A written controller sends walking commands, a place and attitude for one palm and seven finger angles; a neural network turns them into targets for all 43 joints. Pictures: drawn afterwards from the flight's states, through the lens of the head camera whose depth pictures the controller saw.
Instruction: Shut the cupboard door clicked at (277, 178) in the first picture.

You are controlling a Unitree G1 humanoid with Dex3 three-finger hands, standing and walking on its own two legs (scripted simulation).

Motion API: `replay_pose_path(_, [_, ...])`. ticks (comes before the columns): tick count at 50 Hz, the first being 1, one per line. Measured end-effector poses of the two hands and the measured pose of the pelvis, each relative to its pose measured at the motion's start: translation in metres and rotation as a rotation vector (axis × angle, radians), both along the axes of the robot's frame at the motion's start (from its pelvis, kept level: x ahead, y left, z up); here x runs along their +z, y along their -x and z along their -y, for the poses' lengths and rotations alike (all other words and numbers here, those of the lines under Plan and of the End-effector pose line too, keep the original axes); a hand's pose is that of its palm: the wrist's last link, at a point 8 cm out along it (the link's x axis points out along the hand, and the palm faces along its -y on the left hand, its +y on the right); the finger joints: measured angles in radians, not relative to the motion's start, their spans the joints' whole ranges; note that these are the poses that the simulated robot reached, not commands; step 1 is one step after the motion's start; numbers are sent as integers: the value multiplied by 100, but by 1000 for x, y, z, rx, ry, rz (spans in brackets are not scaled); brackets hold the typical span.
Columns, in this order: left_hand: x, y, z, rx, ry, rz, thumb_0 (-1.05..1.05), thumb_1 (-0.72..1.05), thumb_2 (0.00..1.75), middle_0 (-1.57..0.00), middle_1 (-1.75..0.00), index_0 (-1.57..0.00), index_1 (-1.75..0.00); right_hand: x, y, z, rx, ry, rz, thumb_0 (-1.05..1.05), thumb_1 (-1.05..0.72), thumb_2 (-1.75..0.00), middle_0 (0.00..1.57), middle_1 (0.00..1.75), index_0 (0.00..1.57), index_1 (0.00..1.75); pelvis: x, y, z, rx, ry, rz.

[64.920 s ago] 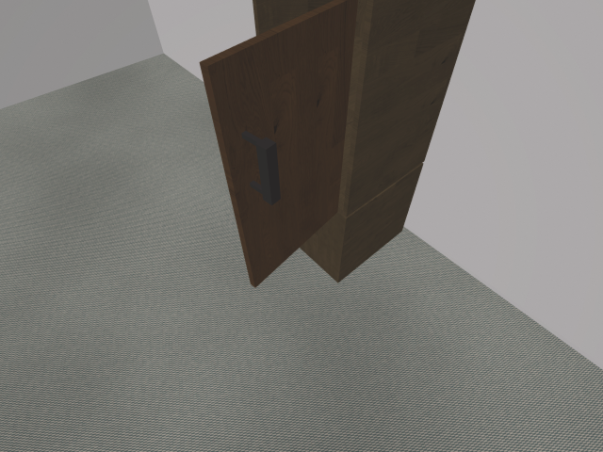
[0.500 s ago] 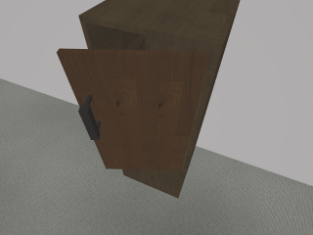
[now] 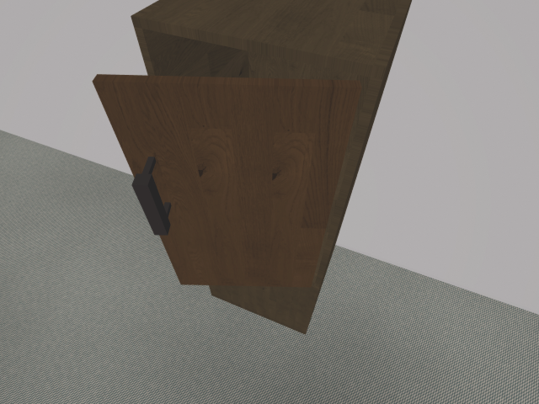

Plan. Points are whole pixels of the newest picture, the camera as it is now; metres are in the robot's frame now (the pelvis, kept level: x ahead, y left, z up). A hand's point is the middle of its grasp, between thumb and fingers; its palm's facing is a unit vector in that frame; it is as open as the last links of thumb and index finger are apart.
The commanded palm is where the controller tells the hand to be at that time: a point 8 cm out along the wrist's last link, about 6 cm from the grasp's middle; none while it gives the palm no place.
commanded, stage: raise the hand and make a fist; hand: left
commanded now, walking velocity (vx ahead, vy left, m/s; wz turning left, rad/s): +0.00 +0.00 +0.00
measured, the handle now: (156, 196) +0.42 +0.22 +0.05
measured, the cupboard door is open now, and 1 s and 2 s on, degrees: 22 22 22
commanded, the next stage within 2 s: bring the fist close to the handle in 1.84 s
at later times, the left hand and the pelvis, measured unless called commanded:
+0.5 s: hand out of the picture +0.13 +0.18 -0.02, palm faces +0.12 -0.99 -0.05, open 5.4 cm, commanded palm +0.11 +0.22 -0.02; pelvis -0.07 -0.01 -0.09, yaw +3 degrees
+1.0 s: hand (126, 367) +0.16 +0.20 +0.01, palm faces +0.05 -1.00 -0.04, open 3.3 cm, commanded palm +0.14 +0.25 +0.02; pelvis -0.04 +0.02 -0.06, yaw +2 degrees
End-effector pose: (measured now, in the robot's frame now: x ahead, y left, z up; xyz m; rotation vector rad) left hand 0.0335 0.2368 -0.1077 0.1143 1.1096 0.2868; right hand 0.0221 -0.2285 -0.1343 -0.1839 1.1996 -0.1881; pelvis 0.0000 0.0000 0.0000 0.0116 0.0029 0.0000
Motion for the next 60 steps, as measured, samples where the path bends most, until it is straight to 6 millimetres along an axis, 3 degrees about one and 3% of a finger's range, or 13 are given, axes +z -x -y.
replay_pose_path(5, [87, -101, -2, -79, -86, 656, 3, 95, 89, -23, -34, -23, -34, 8, -47, 17, 57, 15, 347, 1, -91, -90, 20, 30, 20, 30, -15, 17, -2, 48, -4, -61])
replay_pose_path(7, [106, -126, 7, -127, -42, 890, 2, 94, 89, -25, -36, -25, -36, 11, -67, 23, 88, 25, 450, 1, -91, -90, 20, 30, 20, 30, -26, 27, -1, 42, -7, -109])
replay_pose_path(9, [113, -134, 21, -186, 38, 1088, 1, 94, 89, -27, -39, -28, -39, 14, -87, 28, 120, 37, 537, 1, -91, -90, 20, 30, 20, 30, -41, 36, 3, 30, -13, -154])
replay_pose_path(12, [99, -122, 37, -280, 120, 1213, 1, 93, 89, -32, -44, -32, -44, 18, -112, 32, 163, 53, 637, 1, -90, -90, 20, 30, 20, 30, -63, 48, 7, 21, -21, -188])
replay_pose_path(17, [55, -76, 31, -237, 125, 1028, 1, 91, 89, -41, -53, -42, -53, 19, -141, 22, 213, 49, 726, 1, -90, -90, 19, 30, 19, 30, -85, 59, 10, 32, -7, -198])
replay_pose_path(21, [63, -56, 11, -171, 14, 1039, 1, 90, 89, -49, -61, -49, -61, 11, -146, 3, 262, 24, 733, 1, -90, -90, 19, 30, 19, 30, -92, 63, 12, 49, 23, -208])
replay_pose_path(25, [89, -67, 5, -214, -13, 1175, 2, 90, 90, -55, -69, -56, -69, -6, -135, -15, 290, -15, 679, 1, -90, -90, 20, 30, 20, 30, -95, 66, 10, 62, 50, -217])
replay_pose_path(29, [94, -91, 13, -301, 70, 1138, 1, 90, 90, -62, -77, -63, -77, -19, -111, -25, 244, -49, 593, 1, -90, -90, 20, 30, 20, 30, -89, 65, 6, 59, 56, -216])
replay_pose_path(34, [94, -104, 6, -275, 101, 1016, 1, 90, 90, -72, -87, -72, -87, -18, -82, -23, 152, -43, 504, 1, -90, -90, 20, 30, 20, 30, -75, 57, -2, 41, 44, -207])
replay_pose_path(39, [111, -103, -11, -225, 37, 1070, 1, 90, 90, -81, -97, -81, -97, -11, -70, -13, 136, 4, 470, 1, -90, -90, 20, 30, 20, 30, -68, 49, -10, 36, 43, -203])
replay_pose_path(47, [118, -104, -13, -268, 62, 1096, 1, 90, 90, -95, -113, -96, -113, 4, -90, -8, 160, 56, 507, 1, -90, -90, 20, 30, 20, 30, -65, 44, -20, 39, 49, -190])
replay_pose_path(54, [135, -109, -21, -253, 33, 1124, 1, 90, 90, -109, -127, -109, -127, 22, -117, -26, 197, 23, 591, 1, -90, -90, 20, 30, 20, 30, -58, 41, -23, 43, 52, -166])
replay_pose_path(60, [147, -113, -24, -256, 29, 1125, 1, 90, 90, -119, -139, -120, -139, 30, -128, -42, 226, -24, 617, 1, -90, -90, 20, 30, 20, 30, -51, 37, -22, 48, 52, -145])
